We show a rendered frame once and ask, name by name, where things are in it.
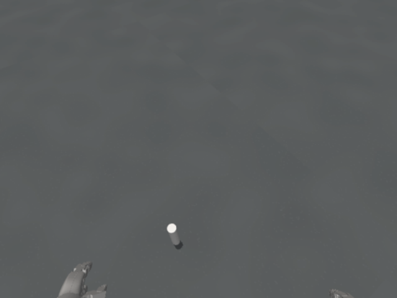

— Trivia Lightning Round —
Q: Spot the left robot hand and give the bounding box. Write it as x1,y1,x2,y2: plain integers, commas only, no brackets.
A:
59,261,107,298

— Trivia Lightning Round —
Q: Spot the can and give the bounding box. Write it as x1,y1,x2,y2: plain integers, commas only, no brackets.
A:
167,223,180,245

